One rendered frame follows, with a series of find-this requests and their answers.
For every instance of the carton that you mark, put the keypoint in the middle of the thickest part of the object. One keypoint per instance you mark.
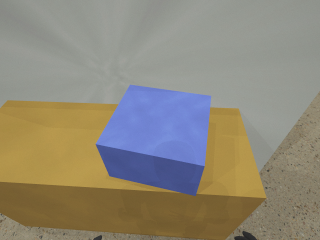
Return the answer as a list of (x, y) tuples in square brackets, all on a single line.
[(157, 137)]

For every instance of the pedestal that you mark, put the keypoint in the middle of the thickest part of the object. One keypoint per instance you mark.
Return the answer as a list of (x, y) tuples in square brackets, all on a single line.
[(52, 176)]

